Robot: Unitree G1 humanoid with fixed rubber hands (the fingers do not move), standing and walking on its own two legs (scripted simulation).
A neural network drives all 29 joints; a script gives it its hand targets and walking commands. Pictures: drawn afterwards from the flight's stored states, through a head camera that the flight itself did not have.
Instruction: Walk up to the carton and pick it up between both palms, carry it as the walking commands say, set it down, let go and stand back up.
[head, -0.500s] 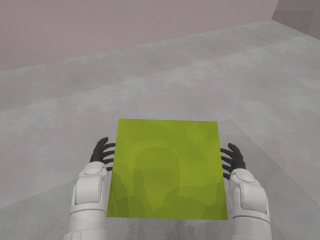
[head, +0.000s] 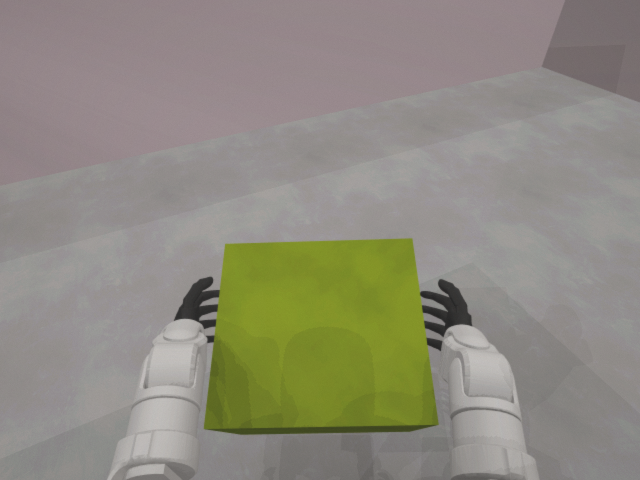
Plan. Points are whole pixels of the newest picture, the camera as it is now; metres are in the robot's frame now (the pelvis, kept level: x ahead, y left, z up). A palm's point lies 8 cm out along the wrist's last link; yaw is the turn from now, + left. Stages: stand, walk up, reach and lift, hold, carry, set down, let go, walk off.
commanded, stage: set down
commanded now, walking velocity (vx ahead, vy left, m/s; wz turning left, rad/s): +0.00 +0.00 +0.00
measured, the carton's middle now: (321, 342) +0.34 +0.02 -0.03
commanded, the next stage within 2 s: none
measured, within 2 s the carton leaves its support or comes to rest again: neither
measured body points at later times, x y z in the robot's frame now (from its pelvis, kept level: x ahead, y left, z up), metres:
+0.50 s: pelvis +0.01 +0.01 +0.00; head -0.02 +0.00 +0.45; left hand +0.32 +0.21 +0.01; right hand +0.31 -0.15 +0.00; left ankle -0.02 +0.10 -0.73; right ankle +0.09 -0.06 -0.73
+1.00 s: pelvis +0.00 +0.01 -0.02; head +0.15 +0.00 +0.40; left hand +0.33 +0.20 -0.11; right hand +0.33 -0.15 -0.11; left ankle -0.02 +0.10 -0.73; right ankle +0.09 -0.06 -0.73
